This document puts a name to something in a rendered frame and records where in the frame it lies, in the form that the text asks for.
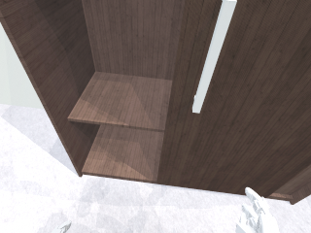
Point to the robot left hand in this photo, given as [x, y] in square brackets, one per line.
[63, 227]

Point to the robot right hand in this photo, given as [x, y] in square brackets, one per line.
[260, 221]

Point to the wardrobe door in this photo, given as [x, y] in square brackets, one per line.
[297, 183]
[254, 126]

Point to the handle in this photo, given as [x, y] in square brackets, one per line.
[222, 24]

